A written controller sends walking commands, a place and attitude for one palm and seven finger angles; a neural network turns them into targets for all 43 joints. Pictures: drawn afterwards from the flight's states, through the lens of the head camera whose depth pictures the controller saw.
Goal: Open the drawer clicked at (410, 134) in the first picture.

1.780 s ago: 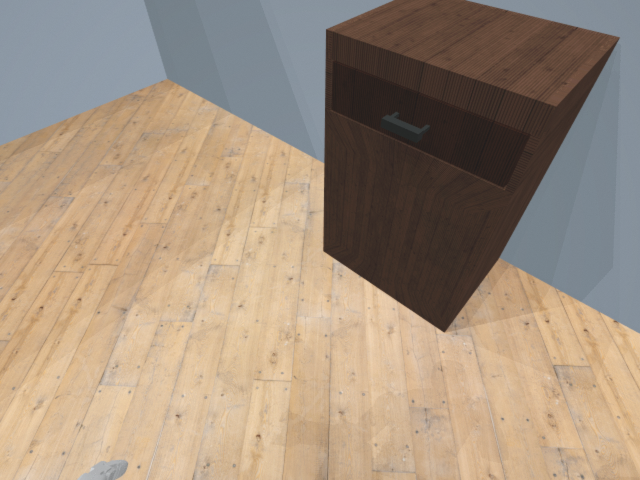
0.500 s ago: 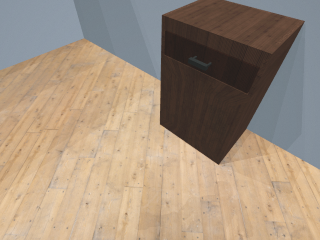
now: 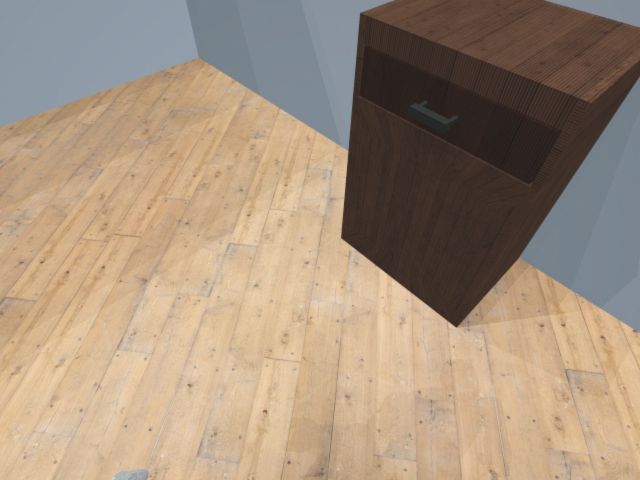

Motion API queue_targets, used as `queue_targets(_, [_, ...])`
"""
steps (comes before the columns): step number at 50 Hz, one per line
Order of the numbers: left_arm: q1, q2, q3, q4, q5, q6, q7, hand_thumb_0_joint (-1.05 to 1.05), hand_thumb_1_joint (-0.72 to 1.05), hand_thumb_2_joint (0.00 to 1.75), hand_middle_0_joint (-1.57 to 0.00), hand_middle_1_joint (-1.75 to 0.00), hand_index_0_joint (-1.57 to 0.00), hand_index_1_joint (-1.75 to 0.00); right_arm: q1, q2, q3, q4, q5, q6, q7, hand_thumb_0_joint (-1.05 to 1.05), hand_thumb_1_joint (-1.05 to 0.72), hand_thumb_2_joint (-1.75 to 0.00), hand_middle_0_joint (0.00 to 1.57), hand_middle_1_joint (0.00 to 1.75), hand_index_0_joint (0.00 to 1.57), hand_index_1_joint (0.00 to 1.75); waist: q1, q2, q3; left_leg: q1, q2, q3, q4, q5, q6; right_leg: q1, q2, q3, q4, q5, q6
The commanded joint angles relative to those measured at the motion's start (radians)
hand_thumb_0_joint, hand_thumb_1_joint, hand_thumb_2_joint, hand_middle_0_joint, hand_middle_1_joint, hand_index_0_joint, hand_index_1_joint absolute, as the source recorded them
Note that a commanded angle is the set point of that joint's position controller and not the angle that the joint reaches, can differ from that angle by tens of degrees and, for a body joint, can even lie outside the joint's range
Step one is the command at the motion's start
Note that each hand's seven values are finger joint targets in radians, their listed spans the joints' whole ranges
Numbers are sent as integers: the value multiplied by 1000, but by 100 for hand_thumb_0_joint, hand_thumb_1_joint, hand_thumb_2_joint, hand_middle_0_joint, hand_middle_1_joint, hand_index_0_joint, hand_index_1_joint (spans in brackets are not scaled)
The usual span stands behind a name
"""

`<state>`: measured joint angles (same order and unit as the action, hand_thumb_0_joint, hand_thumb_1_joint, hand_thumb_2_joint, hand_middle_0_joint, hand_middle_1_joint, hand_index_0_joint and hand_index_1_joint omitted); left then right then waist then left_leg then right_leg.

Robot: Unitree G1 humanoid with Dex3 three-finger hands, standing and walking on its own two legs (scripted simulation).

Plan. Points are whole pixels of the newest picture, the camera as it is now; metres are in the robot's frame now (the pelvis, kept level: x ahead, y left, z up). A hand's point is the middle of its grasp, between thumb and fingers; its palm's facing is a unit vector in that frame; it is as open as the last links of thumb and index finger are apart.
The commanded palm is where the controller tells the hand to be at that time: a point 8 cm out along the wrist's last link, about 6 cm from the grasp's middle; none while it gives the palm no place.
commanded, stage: walk to a spot facing it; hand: left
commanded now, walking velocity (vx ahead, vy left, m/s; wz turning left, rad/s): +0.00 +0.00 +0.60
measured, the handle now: (434, 114) +0.91 -0.24 -0.04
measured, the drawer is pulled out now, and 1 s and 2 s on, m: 0.00 0.00 0.00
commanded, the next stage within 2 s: turn to face it in 1.28 s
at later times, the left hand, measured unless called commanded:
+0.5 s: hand out of the picture +0.00 +0.23 -0.16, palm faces +0.32 -0.91 -0.28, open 7.3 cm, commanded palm none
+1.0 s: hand out of the picture -0.17 +0.21 -0.19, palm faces +0.62 -0.75 -0.24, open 7.3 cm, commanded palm none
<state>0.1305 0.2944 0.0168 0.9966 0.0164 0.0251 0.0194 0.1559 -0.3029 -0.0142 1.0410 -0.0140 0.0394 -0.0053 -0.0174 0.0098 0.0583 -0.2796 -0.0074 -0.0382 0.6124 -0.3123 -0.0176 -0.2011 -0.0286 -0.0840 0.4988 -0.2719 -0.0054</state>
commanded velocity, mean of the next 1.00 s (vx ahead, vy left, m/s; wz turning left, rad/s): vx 0.15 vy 0.00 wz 0.56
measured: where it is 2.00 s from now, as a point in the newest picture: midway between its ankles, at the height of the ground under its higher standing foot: outside the picture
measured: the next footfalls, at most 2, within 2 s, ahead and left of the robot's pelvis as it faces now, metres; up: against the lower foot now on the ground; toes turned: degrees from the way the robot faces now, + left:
right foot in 0.52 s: +0.05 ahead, -0.12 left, +0.00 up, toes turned +19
left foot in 0.92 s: -0.03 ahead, +0.17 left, +0.00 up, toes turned +42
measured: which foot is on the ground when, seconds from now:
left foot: down 0.00-0.52, up 0.54-0.90, down 0.92-1.00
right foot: down 0.00-0.10, up 0.12-0.50, down 0.52-0.92, up 0.94-1.00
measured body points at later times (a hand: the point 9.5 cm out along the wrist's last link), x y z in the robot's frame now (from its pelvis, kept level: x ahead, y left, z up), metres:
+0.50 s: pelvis -0.02 +0.00 +0.00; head +0.01 +0.00 +0.45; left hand -0.01 +0.27 -0.14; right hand +0.08 -0.24 -0.15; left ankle +0.02 +0.12 -0.74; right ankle +0.00 -0.14 -0.73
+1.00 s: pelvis -0.01 +0.06 -0.01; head +0.00 +0.10 +0.44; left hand -0.20 +0.25 -0.17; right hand +0.25 -0.07 -0.12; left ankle -0.06 +0.15 -0.74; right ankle +0.01 -0.11 -0.68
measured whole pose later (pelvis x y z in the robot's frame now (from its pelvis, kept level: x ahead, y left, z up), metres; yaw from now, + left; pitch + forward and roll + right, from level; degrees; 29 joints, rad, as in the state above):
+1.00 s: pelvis -0.01 +0.06 -0.01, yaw +36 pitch +0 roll +1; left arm 0.37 0.28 0.08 1.03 0.03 0.03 -0.02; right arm 0.13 -0.24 -0.05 0.89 -0.03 -0.02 0.03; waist 0.04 -0.07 0.07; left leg -0.30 0.02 0.12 0.63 -0.31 0.03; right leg -0.32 -0.18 -0.10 1.02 -0.50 0.06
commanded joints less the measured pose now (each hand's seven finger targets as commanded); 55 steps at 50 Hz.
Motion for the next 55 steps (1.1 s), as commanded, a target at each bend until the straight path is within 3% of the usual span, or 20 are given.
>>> queue_targets(1, [28,199,59,-91,16,-12,24,0,90,90,-20,-30,-20,-30,27,-77,-47,-105,9,-11,6,0,-90,-90,20,30,20,30,9,-156,-46,-104,65,34,210,-209,-8,40,-369,168,-88,488,-184])
queue_targets(4, [31,163,59,-120,-2,-2,14,0,90,90,-20,-30,-20,-30,143,-75,-53,-95,-1,-22,13,0,-90,-90,20,30,20,30,-37,-32,-104,145,69,34,-149,166,11,-107,-252,0,172,292,-38])
queue_targets(5, [46,90,52,-149,-10,9,7,0,90,90,-20,-30,-20,-30,171,-174,-75,-109,-12,-30,11,0,-90,-90,20,30,20,30,-42,273,-80,167,298,-339,-291,364,126,-298,-81,-67,399,-157,60])
queue_targets(6, [-8,83,43,-186,0,11,7,0,90,90,-20,-30,-20,-30,199,-211,-85,-110,-6,-27,8,0,-90,-90,20,30,20,30,-54,254,-56,102,397,-450,-351,356,225,-327,-47,22,556,-363,59])
queue_targets(7, [-23,75,52,-181,4,18,11,0,90,90,-20,-30,-20,-30,200,-183,-85,-108,-6,-29,0,0,-90,-90,20,30,20,30,-48,157,-69,76,363,-455,-366,190,224,-347,-56,91,632,-309,47])
queue_targets(13, [50,39,62,-133,-3,9,0,0,90,90,-20,-30,-20,-30,102,-110,-79,-140,-4,-37,-13,0,-90,-90,20,30,20,30,-2,99,-110,92,221,-300,-326,179,191,-313,-54,97,536,-140,70])
queue_targets(23, [161,20,68,-141,-13,-4,13,0,90,90,-20,-30,-20,-30,70,-118,-114,-171,-7,-4,-1,0,-90,-90,20,30,20,30,21,150,-140,-8,141,-400,-265,158,148,-18,35,68,52,-83,48])
queue_targets(24, [206,40,76,-133,-10,-8,16,0,90,90,-20,-30,-20,-30,50,-103,-114,-183,-2,0,3,0,-90,-90,20,30,20,30,46,128,-125,-116,99,-365,-224,75,107,103,10,72,-91,-14,41])
queue_targets(26, [174,198,97,-168,15,-18,26,0,90,90,-20,-30,-20,-30,69,-1,-101,-223,-5,5,11,0,-90,-90,20,30,20,30,48,-305,-44,-423,-111,-44,282,-203,-32,121,-440,529,-339,-219,-123])
queue_targets(28, [75,141,85,-194,4,-25,25,0,90,90,-20,-30,-20,-30,38,-43,-113,-206,-15,18,26,0,-90,-90,20,30,20,30,8,-206,7,-315,-17,-66,526,-130,-7,-121,-357,396,-323,-212,-116])
queue_targets(31, [59,80,67,-180,6,-47,15,0,90,90,-20,-30,-20,-30,72,-36,-102,-187,-20,16,47,0,-90,-90,20,30,20,30,-19,-179,10,-346,28,13,597,-6,-30,-28,-272,201,-297,-141,-87])
queue_targets(39, [262,141,78,-78,19,-68,-1,0,90,90,-20,-30,-20,-30,-150,-8,-66,-240,-11,-12,70,0,-90,-90,20,30,20,30,90,-184,45,-312,72,116,231,-71,-18,130,-346,93,-290,-120,-101])
queue_targets(42, [253,162,91,-68,23,-67,-8,0,90,90,-20,-30,-20,-30,-124,-1,-57,-240,-7,-30,71,0,-90,-90,20,30,20,30,81,-208,14,-149,49,169,61,-116,3,93,-356,29,-220,-21,-85])
queue_targets(44, [245,165,96,-57,15,-64,-16,0,90,90,-20,-30,-20,-30,-8,-26,-63,-211,-11,-44,58,0,-90,-90,20,30,20,30,17,-141,-48,91,6,220,-115,-31,14,16,-313,-65,-53,54,-39])
queue_targets(45, [235,140,89,-65,9,-61,-24,0,90,90,-20,-30,-20,-30,129,-100,-82,-172,-11,-54,46,0,-90,-90,20,30,20,30,-50,7,-129,353,52,136,-206,-33,48,-122,-265,-139,198,70,14])
queue_targets(46, [185,64,74,-124,1,-60,-39,0,90,90,-20,-30,-20,-30,262,-239,-121,-144,-18,-60,35,0,-90,-90,20,30,20,30,-122,333,-174,547,352,-340,-296,-123,156,-463,-113,-160,539,-304,87])
queue_targets(47, [45,65,64,-185,10,-57,-38,0,90,90,-20,-30,-20,-30,348,-279,-124,-108,-11,-59,23,0,-90,-90,20,30,20,30,-168,256,-135,496,451,-488,-372,-98,232,-606,-100,-20,677,-355,71])
queue_targets(48, [2,57,70,-180,9,-57,-33,0,90,90,-20,-30,-20,-30,309,-236,-114,-101,-6,-61,13,0,-90,-90,20,30,20,30,-138,157,-83,378,430,-449,-388,-183,230,-598,-127,35,730,-282,55])
queue_targets(51, [129,44,72,-92,14,-50,-52,0,90,90,-20,-30,-20,-30,111,-102,-69,-141,-6,-89,0,0,-90,-90,20,30,20,30,-11,156,-2,161,289,-216,-420,-81,170,-469,-158,57,680,-55,61])
queue_targets(55, [158,17,55,-69,16,-41,-50,0,90,90,-20,-30,-20,-30,144,-64,-63,-103,2,-111,-4,0,-90,-90,20,30,20,30,11,77,-1,190,239,-111,-418,188,198,-443,-135,32,561,24,81])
